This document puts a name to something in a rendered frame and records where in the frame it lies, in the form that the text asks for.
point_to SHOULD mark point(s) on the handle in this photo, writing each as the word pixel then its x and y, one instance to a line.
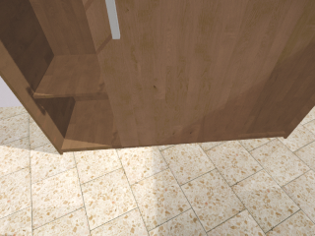
pixel 113 20

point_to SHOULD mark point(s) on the wardrobe door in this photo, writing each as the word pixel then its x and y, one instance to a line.
pixel 291 83
pixel 187 71

